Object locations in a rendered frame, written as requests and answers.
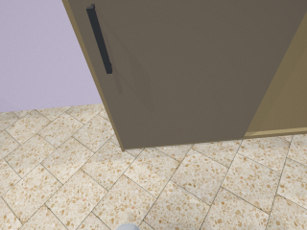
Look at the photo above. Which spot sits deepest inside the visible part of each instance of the handle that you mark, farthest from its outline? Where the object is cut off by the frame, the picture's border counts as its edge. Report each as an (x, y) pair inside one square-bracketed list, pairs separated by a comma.
[(92, 15)]

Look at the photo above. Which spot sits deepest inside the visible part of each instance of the wardrobe door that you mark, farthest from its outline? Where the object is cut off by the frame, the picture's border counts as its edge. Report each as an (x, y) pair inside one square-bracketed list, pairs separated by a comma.
[(285, 102), (187, 71)]

